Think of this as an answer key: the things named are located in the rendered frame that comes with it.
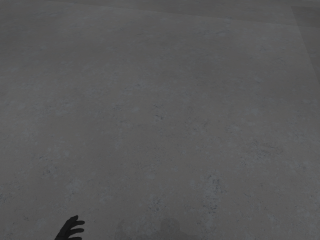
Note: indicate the robot left hand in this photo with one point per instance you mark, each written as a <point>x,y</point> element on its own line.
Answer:
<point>66,230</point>

